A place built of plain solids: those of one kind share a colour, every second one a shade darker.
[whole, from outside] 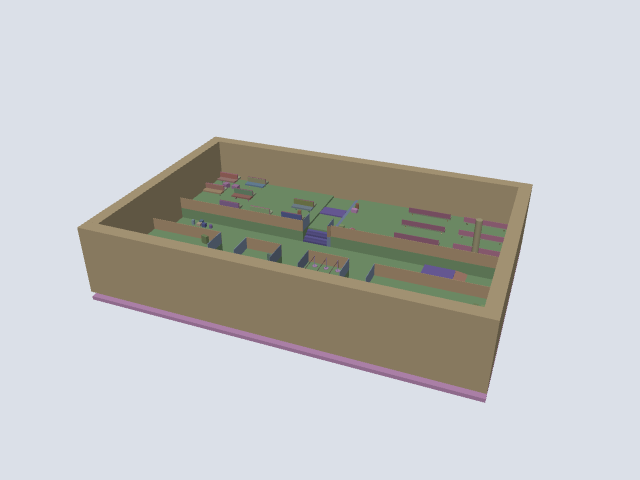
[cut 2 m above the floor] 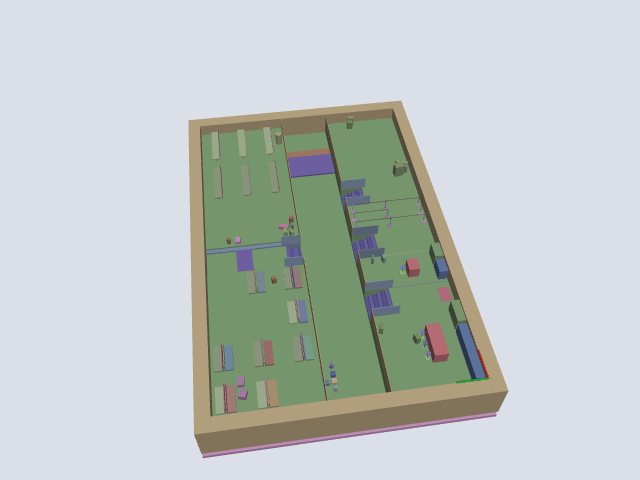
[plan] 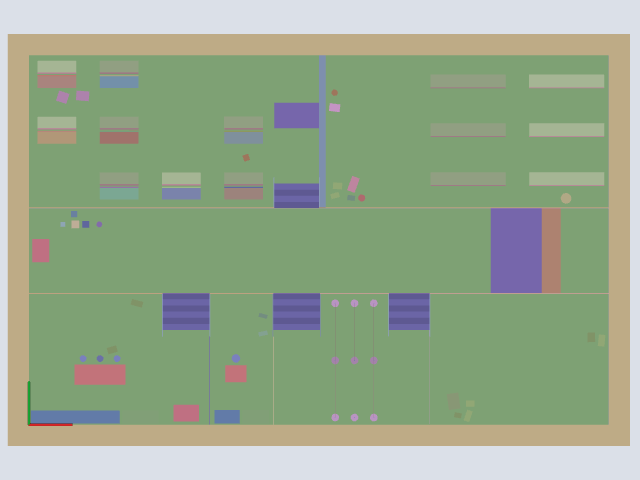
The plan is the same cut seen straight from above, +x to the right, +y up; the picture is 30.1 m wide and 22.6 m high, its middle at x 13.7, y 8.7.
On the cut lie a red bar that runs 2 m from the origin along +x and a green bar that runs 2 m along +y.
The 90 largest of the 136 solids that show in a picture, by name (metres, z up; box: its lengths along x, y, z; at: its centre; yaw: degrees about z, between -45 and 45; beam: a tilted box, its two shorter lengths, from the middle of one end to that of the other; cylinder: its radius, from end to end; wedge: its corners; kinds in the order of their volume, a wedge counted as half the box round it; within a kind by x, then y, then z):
{
 "wall_1": {"box": [1.0, 17.4, 5.5], "at": [-0.5, 8.7, 1.75]},
 "wall_2": {"box": [29.3, 1.0, 5.5], "at": [13.65, -0.5, 1.75]},
 "wall_3": {"box": [29.3, 1.0, 5.5], "at": [13.65, 17.9, 1.75]},
 "wall_4": {"box": [1.0, 17.4, 5.5], "at": [27.8, 8.7, 1.75]},
 "floor_1": {"box": [6.3, 6.2, 1.0], "at": [3.15, 3.1, 0.41]},
 "floor_2": {"box": [11.55, 7.2, 1.18], "at": [5.78, 13.8, 0.34]},
 "floor_3": {"box": [2.2, 4.46, 1.0], "at": [7.4, 2.23, 0.41]},
 "floor_4": {"box": [3.0, 6.2, 1.0], "at": [10.0, 3.1, 0.41]},
 "floor_5": {"box": [2.2, 4.46, 1.0], "at": [12.6, 2.23, 0.41]},
 "floor_6": {"box": [2.1, 6.04, 1.0], "at": [12.6, 14.38, 0.25]},
 "floor_7": {"box": [27.3, 4.0, 1.0], "at": [13.65, 8.2, -0.5]},
 "floor_8": {"box": [3.25, 6.2, 1.0], "at": [15.32, 3.1, 0.41]},
 "floor_9": {"box": [1.9, 4.46, 1.0], "at": [17.9, 2.23, 0.41]},
 "floor_10": {"box": [13.33, 7.2, 1.24], "at": [20.64, 13.8, 0.37]},
 "floor_11": {"box": [8.45, 6.2, 1.0], "at": [23.07, 3.1, 0.41]},
 "floor_base_1": {"box": [29.3, 19.4, 0.3], "at": [13.65, 8.7, -1.57]},
 "step_tread_1": {"box": [2.2, 0.29, 0.87], "at": [7.4, 4.6, 0.34]},
 "step_tread_2": {"box": [2.2, 0.29, 0.74], "at": [7.4, 4.89, 0.28]},
 "step_tread_3": {"box": [2.2, 0.29, 0.61], "at": [7.4, 5.18, 0.21]},
 "step_tread_4": {"box": [2.2, 0.29, 0.48], "at": [7.4, 5.47, 0.15]},
 "step_tread_5": {"box": [2.2, 0.29, 0.35], "at": [7.4, 5.76, 0.09]},
 "step_tread_6": {"box": [2.2, 0.29, 0.22], "at": [7.4, 6.05, 0.02]},
 "step_tread_7": {"box": [2.2, 0.29, 0.87], "at": [12.6, 4.6, 0.34]},
 "step_tread_8": {"box": [2.2, 0.29, 0.74], "at": [12.6, 4.89, 0.28]},
 "step_tread_9": {"box": [2.2, 0.29, 0.61], "at": [12.6, 5.18, 0.21]},
 "step_tread_10": {"box": [2.2, 0.29, 0.48], "at": [12.6, 5.47, 0.15]},
 "step_tread_11": {"box": [2.2, 0.29, 0.35], "at": [12.6, 5.76, 0.09]},
 "step_tread_12": {"box": [2.2, 0.29, 0.22], "at": [12.6, 6.05, 0.02]},
 "step_tread_13": {"box": [2.1, 0.29, 0.4], "at": [12.6, 10.35, -0.05]},
 "step_tread_14": {"box": [2.1, 0.29, 0.55], "at": [12.6, 10.64, 0.03]},
 "step_tread_15": {"box": [2.1, 0.29, 0.7], "at": [12.6, 10.93, 0.1]},
 "step_tread_16": {"box": [2.1, 0.29, 0.85], "at": [12.6, 11.22, 0.17]},
 "step_tread_17": {"box": [1.9, 0.29, 0.87], "at": [17.9, 4.6, 0.34]},
 "step_tread_18": {"box": [1.9, 0.29, 0.74], "at": [17.9, 4.89, 0.28]},
 "step_tread_19": {"box": [1.9, 0.29, 0.61], "at": [17.9, 5.18, 0.21]},
 "step_tread_20": {"box": [1.9, 0.29, 0.48], "at": [17.9, 5.47, 0.15]},
 "step_tread_21": {"box": [1.9, 0.29, 0.35], "at": [17.9, 5.76, 0.09]},
 "step_tread_22": {"box": [1.9, 0.29, 0.22], "at": [17.9, 6.05, 0.02]},
 "tall_1": {"box": [1.7, 0.61, 2.15], "at": [5.25, 0.36, 1.99]},
 "tall_2": {"box": [1.25, 0.64, 2.2], "at": [10.68, 0.38, 2.01]},
 "counter_1": {"box": [4.18, 0.61, 0.94], "at": [2.18, 0.36, 1.38]},
 "counter_2": {"box": [1.19, 0.64, 0.93], "at": [9.32, 0.38, 1.38]},
 "island_1": {"box": [2.4, 0.95, 0.95], "at": [3.35, 2.36, 1.39]},
 "island_2": {"box": [1.0, 0.8, 0.89], "at": [9.74, 2.4, 1.35]},
 "step_terW_tread_1": {"box": [0.32, 7.2, 1.12], "at": [13.81, 13.8, 0.31]},
 "seat_1": {"box": [1.83, 0.61, 0.14], "at": [1.31, 14.21, 1.31]},
 "seat_2": {"box": [1.83, 0.61, 0.14], "at": [1.31, 16.84, 1.31]},
 "seat_3": {"box": [1.83, 0.61, 0.14], "at": [4.24, 11.57, 1.31]},
 "seat_4": {"box": [1.83, 0.61, 0.14], "at": [4.24, 14.21, 1.31]},
 "seat_5": {"box": [1.83, 0.61, 0.14], "at": [4.24, 16.84, 1.31]},
 "seat_6": {"box": [1.83, 0.61, 0.14], "at": [7.17, 11.57, 1.31]},
 "seat_7": {"box": [1.83, 0.61, 0.14], "at": [10.1, 11.57, 1.31]},
 "seat_8": {"box": [1.83, 0.61, 0.14], "at": [10.1, 14.21, 1.31]},
 "seat_9": {"box": [3.54, 0.65, 0.1], "at": [20.68, 11.57, 1.35]},
 "seat_10": {"box": [3.54, 0.65, 0.1], "at": [20.68, 13.87, 1.35]},
 "seat_11": {"box": [3.54, 0.65, 0.1], "at": [20.68, 16.17, 1.35]},
 "seat_12": {"box": [3.54, 0.65, 0.1], "at": [25.32, 11.57, 1.35]},
 "seat_13": {"box": [3.54, 0.65, 0.1], "at": [25.32, 13.87, 1.35]},
 "seat_14": {"box": [3.54, 0.65, 0.1], "at": [25.32, 16.17, 1.35]},
 "step_hump_1": {"box": [2.1, 1.2, 0.17], "at": [12.6, 14.56, 0.79]},
 "step_hump_2": {"box": [2.4, 4.0, 0.2], "at": [22.94, 8.2, 0.05]},
 "rail_rim_1": {"box": [6.3, 0.04, 1.0], "at": [3.15, 6.18, 1.41]},
 "rail_rim_2": {"box": [11.55, 0.04, 1.0], "at": [5.78, 10.22, 1.43]},
 "rail_rim_3": {"box": [3.0, 0.04, 1.0], "at": [10.0, 6.18, 1.41]},
 "rail_rim_4": {"box": [3.25, 0.04, 1.0], "at": [15.32, 6.18, 1.41]},
 "rail_rim_5": {"box": [13.33, 0.04, 1.0], "at": [20.64, 10.22, 1.49]},
 "rail_rim_6": {"box": [8.45, 0.04, 1.0], "at": [23.07, 6.18, 1.41]},
 "column_a0b_1": {"cylinder": 0.25, "from": [25.29, 10.66, 0.99], "to": [25.29, 10.66, 4.5]},
 "suitcase_1": {"box": [0.46, 0.31, 0.66], "at": [3.92, 3.53, 1.24], "yaw": 16.4},
 "suitcase_2": {"box": [0.55, 0.28, 0.65], "at": [5.08, 5.72, 1.24], "yaw": -15.3},
 "suitcase_3": {"box": [0.28, 0.53, 0.61], "at": [20.68, 0.42, 1.22], "yaw": -18.9},
 "suitcase_4": {"box": [0.4, 0.3, 0.74], "at": [20.77, 1.0, 1.28], "yaw": 0.6},
 "suitcase_5": {"box": [0.36, 0.45, 0.7], "at": [26.47, 4.12, 1.26], "yaw": 1.4},
 "suitcase_6": {"box": [0.31, 0.55, 0.79], "at": [26.96, 3.97, 1.3], "yaw": -5.6},
 "trolley_1": {"box": [0.55, 0.76, 1.02], "at": [19.99, 1.11, 1.42], "yaw": 8.2},
 "ramp_hump_ramp_1": {"wedge": [[24.14, 6.2, -0.05], [24.14, 6.2, 0.15], [24.14, 10.2, -0.05], [24.14, 10.2, 0.15], [25.04, 6.2, -0.05], [25.04, 6.2, 0.0], [25.04, 10.2, -0.05], [25.04, 10.2, 0.0]]},
 "rail_1": {"box": [0.04, 2.0, 1.0], "at": [6.28, 5.16, 1.41]},
 "rail_2": {"box": [0.04, 2.0, 1.0], "at": [8.52, 5.16, 1.41]},
 "rail_3": {"box": [0.04, 2.0, 1.0], "at": [16.93, 5.16, 1.41]},
 "carton_1": {"box": [0.51, 0.5, 0.4], "at": [1.58, 15.42, 1.13], "yaw": -18.1},
 "carton_2": {"box": [0.61, 0.46, 0.31], "at": [2.52, 15.49, 1.08], "yaw": -4.3},
 "sr01a_seat_1": {"box": [1.83, 0.61, 0.14], "at": [4.24, 10.9, 1.31]},
 "sr02a_seat_1": {"box": [1.83, 0.61, 0.14], "at": [7.17, 10.9, 1.31]},
 "sr03a_seat_1": {"box": [1.83, 0.61, 0.14], "at": [10.1, 10.9, 1.31]},
 "sr10a_seat_1": {"box": [1.83, 0.61, 0.14], "at": [1.31, 13.54, 1.31]},
 "sr11a_seat_1": {"box": [1.83, 0.61, 0.14], "at": [4.24, 13.54, 1.31]},
 "sr13a_seat_1": {"box": [1.83, 0.61, 0.14], "at": [10.1, 13.54, 1.31]},
 "sr20a_seat_1": {"box": [1.83, 0.61, 0.14], "at": [1.31, 16.16, 1.31]},
 "sr21a_seat_1": {"box": [1.83, 0.61, 0.14], "at": [4.24, 16.16, 1.31]},
 "duffel_1": {"box": [0.38, 0.72, 0.31], "at": [15.27, 11.32, 1.15], "yaw": -19.8}
}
